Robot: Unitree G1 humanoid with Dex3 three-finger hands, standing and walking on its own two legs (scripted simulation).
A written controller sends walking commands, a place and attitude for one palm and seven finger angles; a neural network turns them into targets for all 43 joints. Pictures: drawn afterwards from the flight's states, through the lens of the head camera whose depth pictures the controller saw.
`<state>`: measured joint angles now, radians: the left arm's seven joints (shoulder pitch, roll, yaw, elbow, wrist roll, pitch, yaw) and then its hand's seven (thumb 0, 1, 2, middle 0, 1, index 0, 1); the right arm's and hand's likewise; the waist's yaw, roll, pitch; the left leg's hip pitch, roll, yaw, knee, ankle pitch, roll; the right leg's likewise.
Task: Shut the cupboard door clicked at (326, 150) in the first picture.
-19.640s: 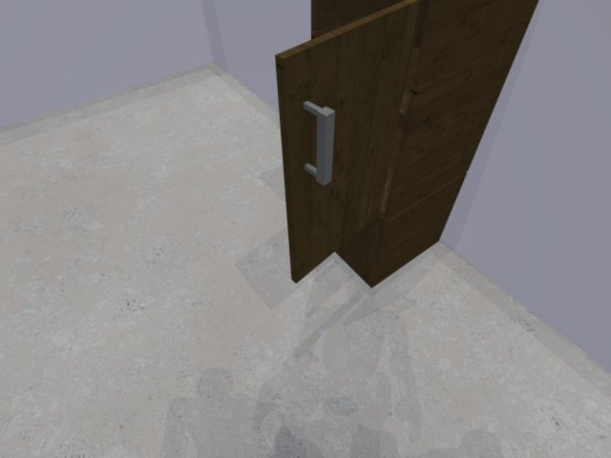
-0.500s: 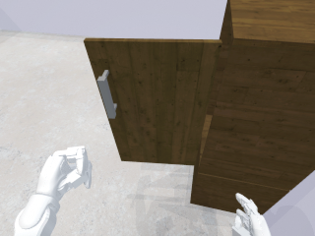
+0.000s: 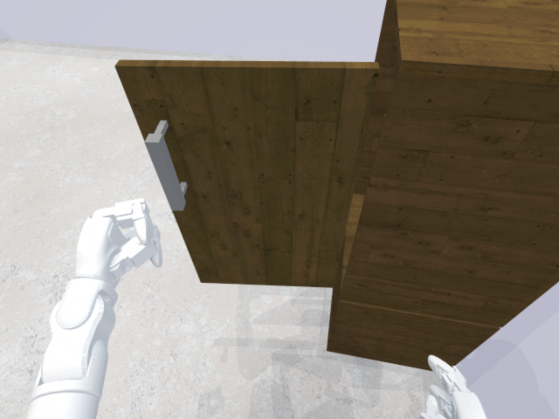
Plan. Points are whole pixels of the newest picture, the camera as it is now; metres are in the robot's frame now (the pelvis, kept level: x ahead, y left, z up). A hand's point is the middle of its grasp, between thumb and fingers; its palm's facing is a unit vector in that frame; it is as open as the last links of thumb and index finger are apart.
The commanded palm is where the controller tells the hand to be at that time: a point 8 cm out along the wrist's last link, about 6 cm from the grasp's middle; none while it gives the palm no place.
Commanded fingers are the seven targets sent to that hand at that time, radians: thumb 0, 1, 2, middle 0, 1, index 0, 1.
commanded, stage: bring the fist close to the handle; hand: left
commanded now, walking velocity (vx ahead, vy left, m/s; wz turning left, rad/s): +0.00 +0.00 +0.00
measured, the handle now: (170, 167) +0.47 +0.21 +0.11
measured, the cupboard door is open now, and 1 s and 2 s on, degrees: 98 98 84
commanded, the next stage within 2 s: push the door shut along its arc in 0.82 s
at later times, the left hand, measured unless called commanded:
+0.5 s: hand (172, 211) +0.37 +0.18 +0.11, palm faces +0.02 -1.00 -0.01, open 3.1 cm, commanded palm +0.34 +0.22 +0.11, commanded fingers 0.00 0.90 0.90 -1.30 -1.50 -1.30 -1.50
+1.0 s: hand (178, 209) +0.38 +0.17 +0.11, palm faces +0.01 -1.00 -0.01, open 3.1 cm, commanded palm +0.36 +0.22 +0.11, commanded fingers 0.00 0.90 0.90 -1.30 -1.50 -1.30 -1.50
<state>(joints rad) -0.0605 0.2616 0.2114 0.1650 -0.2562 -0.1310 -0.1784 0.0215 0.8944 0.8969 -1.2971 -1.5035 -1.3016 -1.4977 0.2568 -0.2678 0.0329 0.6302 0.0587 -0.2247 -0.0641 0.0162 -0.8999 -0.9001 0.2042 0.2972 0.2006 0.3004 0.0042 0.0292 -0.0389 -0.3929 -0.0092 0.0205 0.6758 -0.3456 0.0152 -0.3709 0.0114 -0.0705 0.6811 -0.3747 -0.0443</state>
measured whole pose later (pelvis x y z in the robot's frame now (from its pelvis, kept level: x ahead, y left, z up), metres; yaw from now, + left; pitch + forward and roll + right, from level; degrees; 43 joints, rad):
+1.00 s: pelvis -0.01 +0.02 +0.00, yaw -1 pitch +4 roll +0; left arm -0.38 0.24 0.17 0.53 -0.20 -0.17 -0.11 0.02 0.89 0.90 -1.30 -1.50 -1.30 -1.50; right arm 0.26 -0.25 0.03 0.65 0.06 -0.09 -0.04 0.01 -0.90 -0.90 0.20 0.30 0.20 0.30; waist -0.03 0.03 -0.04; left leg -0.41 -0.02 0.04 0.66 -0.33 0.04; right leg -0.39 0.00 -0.05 0.65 -0.34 -0.02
